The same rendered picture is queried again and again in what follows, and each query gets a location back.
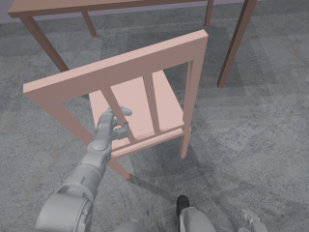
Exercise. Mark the table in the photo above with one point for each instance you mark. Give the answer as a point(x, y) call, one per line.
point(26, 9)

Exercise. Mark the robot thigh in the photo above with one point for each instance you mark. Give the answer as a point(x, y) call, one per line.
point(129, 226)
point(194, 221)

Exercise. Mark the robot left hand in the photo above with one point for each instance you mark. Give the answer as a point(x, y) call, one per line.
point(107, 123)

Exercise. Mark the left robot upper arm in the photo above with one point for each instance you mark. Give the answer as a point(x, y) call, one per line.
point(65, 213)

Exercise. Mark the robot left thigh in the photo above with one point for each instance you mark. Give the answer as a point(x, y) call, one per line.
point(129, 226)

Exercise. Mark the robot right thigh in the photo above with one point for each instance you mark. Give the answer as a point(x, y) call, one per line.
point(194, 221)

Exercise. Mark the robot right hand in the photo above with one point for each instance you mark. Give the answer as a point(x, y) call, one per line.
point(253, 221)

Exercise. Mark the left robot forearm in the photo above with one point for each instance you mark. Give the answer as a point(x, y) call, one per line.
point(87, 175)

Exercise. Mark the chair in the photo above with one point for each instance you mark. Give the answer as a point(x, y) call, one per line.
point(134, 80)

